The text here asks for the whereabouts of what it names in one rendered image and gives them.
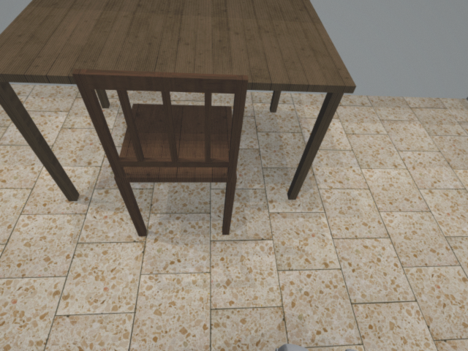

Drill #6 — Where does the table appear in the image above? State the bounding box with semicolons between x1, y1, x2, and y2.
0;0;356;201

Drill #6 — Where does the chair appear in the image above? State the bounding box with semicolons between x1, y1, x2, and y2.
72;69;248;236

